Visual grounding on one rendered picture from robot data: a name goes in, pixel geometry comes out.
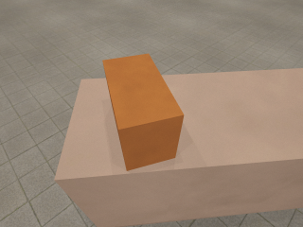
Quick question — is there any carton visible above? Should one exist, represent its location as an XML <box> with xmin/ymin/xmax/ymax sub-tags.
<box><xmin>102</xmin><ymin>53</ymin><xmax>184</xmax><ymax>171</ymax></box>

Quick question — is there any pedestal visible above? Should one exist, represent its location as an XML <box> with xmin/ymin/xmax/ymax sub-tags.
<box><xmin>54</xmin><ymin>68</ymin><xmax>303</xmax><ymax>227</ymax></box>

